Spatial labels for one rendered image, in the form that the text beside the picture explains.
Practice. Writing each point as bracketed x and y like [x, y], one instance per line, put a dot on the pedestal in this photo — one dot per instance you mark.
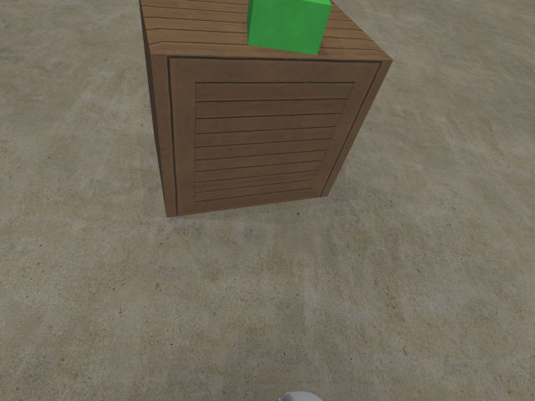
[237, 125]

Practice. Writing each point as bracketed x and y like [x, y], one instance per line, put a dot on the carton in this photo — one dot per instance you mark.
[290, 25]

